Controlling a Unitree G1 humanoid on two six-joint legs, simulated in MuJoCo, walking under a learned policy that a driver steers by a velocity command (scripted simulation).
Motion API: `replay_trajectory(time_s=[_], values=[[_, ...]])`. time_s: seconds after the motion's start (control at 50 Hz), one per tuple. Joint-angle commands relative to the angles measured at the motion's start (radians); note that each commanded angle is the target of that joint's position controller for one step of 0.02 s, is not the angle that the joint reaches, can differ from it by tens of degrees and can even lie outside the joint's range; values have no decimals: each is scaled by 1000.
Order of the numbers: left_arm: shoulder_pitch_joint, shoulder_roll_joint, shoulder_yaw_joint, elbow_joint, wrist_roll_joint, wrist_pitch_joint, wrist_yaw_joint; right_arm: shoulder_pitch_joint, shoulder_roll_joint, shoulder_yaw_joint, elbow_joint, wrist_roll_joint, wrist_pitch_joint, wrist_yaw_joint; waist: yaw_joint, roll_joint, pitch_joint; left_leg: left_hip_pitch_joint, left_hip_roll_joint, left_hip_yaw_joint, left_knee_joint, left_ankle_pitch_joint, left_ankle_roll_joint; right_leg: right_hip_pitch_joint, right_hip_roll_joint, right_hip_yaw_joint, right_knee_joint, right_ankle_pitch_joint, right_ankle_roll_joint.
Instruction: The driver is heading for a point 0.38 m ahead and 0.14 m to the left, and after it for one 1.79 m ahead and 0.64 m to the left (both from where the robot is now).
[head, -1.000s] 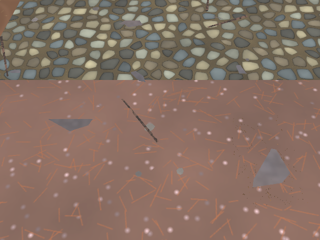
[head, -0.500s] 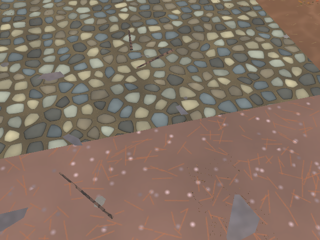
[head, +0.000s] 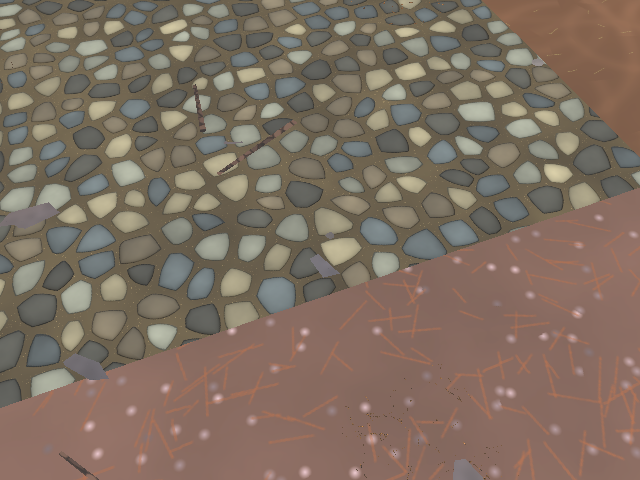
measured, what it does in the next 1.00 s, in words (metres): steps on the spot, turning left: left foot, then right foot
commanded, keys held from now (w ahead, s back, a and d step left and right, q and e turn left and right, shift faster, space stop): q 0.40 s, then s+q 0.36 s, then s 0.04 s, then w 0.20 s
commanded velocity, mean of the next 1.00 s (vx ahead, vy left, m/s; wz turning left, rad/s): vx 0.00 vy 0.00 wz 0.45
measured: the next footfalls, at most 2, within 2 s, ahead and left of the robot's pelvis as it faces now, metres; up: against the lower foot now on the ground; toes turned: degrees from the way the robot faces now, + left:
left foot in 0.32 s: +0.11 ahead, +0.15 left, +0.00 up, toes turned +13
right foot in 0.90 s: +0.11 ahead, -0.13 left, +0.00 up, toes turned +35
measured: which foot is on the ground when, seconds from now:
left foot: up 0.00-0.30, down 0.32-0.90, up 0.92-1.00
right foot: down 0.00-0.32, up 0.34-0.88, down 0.90-1.00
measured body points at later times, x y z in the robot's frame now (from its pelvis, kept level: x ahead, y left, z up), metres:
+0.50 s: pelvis +0.06 +0.05 +0.01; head +0.11 +0.09 +0.45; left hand +0.15 +0.37 -0.12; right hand +0.27 -0.20 -0.08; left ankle +0.07 +0.14 -0.74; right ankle +0.08 -0.10 -0.65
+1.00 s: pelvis +0.06 -0.04 +0.00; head +0.08 -0.06 +0.45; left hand -0.06 +0.24 -0.10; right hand +0.33 -0.21 -0.11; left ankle +0.03 +0.12 -0.69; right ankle +0.08 -0.15 -0.74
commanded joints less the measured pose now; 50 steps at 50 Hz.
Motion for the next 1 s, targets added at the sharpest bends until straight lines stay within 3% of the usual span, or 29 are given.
replay_trajectory(time_s=[0.02,0.06,0.12,0.22,0.26,0.3,0.32,0.34,0.36,0.38,0.4,0.42,0.44,0.5,0.64,0.8,0.82,0.86,0.88,0.9,0.92,0.94,0.96,0.98,1.0], values=[[-38,120,39,-27,17,-27,6,135,-55,-23,-20,-7,37,-24,-38,-149,-163,55,30,-9,-39,101,-30,80,-265,116,-188,532,-200],[-47,149,50,-9,11,-25,22,81,-57,-27,-52,-14,47,-28,-28,-155,-144,29,38,-2,-110,163,-27,81,-276,79,-209,457,-200],[-33,164,58,16,3,-5,47,-2,-57,-28,-95,-12,56,-16,4,-138,-130,14,50,10,-205,237,-12,112,-292,52,-236,276,-196],[-17,194,71,46,-16,31,54,-82,-72,-41,-156,-12,74,9,32,-127,-107,5,38,51,-318,170,20,200,-339,48,-192,178,-183],[-20,208,77,53,-31,42,55,-82,-71,-46,-172,-10,77,21,24,-131,-109,37,20,79,-407,164,44,237,-347,39,-132,213,-156],[-6,197,78,70,-47,50,58,-42,-78,-55,-166,-12,72,27,-1,-108,-120,156,-23,106,-593,317,86,221,-302,-13,-13,180,-83],[54,166,73,90,-35,51,56,-9,-141,-76,-164,-15,69,17,6,4,-136,262,14,10,-686,571,129,159,-228,-78,136,68,-5],[44,113,56,53,15,45,49,16,-267,-104,-182,-18,67,-5,34,293,-152,440,247,-318,-683,1002,264,-122,-77,-156,433,-352,99],[-53,124,55,19,10,43,53,45,-249,-93,-194,-47,50,4,-37,256,-204,457,344,-475,-717,1026,437,-272,22,10,648,-591,126],[-83,155,64,18,-12,45,53,37,-220,-86,-195,-48,29,11,-42,139,-212,461,299,-404,-725,981,424,-305,-3,93,735,-546,114],[-74,154,67,26,-25,48,57,-12,-199,-83,-197,-32,16,7,-13,98,-191,452,244,-329,-714,913,366,-325,-23,116,731,-457,102],[-69,157,71,40,-20,52,67,-65,-172,-76,-210,-17,15,2,4,60,-172,434,215,-290,-704,920,322,-331,-34,127,704,-399,103],[-65,170,76,42,-15,55,76,-99,-157,-70,-218,-6,20,-7,21,63,-168,405,200,-267,-701,965,303,-301,-35,136,692,-359,110],[-29,141,70,53,-24,60,80,-90,-166,-70,-228,-16,37,-23,32,72,-204,400,176,-245,-682,1105,302,-243,11,135,690,-301,132],[-23,130,63,67,-32,82,90,-111,-178,-69,-239,-19,67,-45,15,99,-205,356,164,-321,-666,1025,284,-175,44,166,567,-266,169],[54,133,64,104,-42,69,62,-152,-172,-68,-228,-20,85,-42,0,157,-218,355,147,-451,-677,880,250,-8,42,175,310,-293,151],[75,144,66,108,-45,65,52,-148,-169,-68,-224,-13,88,-40,-2,158,-240,349,137,-461,-692,720,241,35,36,163,258,-275,144],[133,138,71,130,-49,61,33,-163,-164,-64,-211,4,99,-41,32,165,-210,232,70,-442,-731,210,196,168,42,99,40,-168,102],[158,125,71,147,-42,63,32,-140,-141,-57,-194,1,97,-41,45,138,-170,134,1,-395,-702,-18,154,243,36,90,-56,-157,74],[185,169,75,136,-16,59,38,-98,-97,-45,-177,-13,90,-35,45,-37,-136,-23,-108,-267,-481,-132,88,309,-151,309,-172,-321,11],[158,250,79,103,6,52,41,-85,-86,-49,-186,-18,72,-37,24,-182,-82,-156,-244,-169,-282,-116,55,224,-338,560,-245,-412,-98],[131,307,93,103,54,29,32,-184,-127,-65,-237,-3,47,-42,43,-288,2,-222,-173,-220,-184,-57,59,59,-398,763,-352,-681,-207],[54,253,80,90,36,9,38,-168,-177,-79,-209,2,37,-47,11,-245,62,-229,-142,-236,-116,54,66,65,-344,675,-366,-677,-170],[25,201,65,93,8,0,49,-122,-173,-81,-170,-11,33,-45,-4,-225,50,-228,-137,-213,-80,138,51,121,-290,576,-357,-597,-122],[41,176,57,98,-15,-4,55,-85,-154,-79,-139,-23,33,-42,0,-212,25,-216,-131,-171,-47,179,33,175,-251,500,-350,-534,-96]])
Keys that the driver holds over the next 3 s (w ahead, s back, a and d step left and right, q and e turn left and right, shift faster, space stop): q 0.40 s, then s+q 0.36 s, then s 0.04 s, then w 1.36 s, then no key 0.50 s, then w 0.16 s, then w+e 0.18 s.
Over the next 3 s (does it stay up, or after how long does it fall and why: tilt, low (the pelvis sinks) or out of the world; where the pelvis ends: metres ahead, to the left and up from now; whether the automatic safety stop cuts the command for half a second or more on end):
stays up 0.67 0.42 0.00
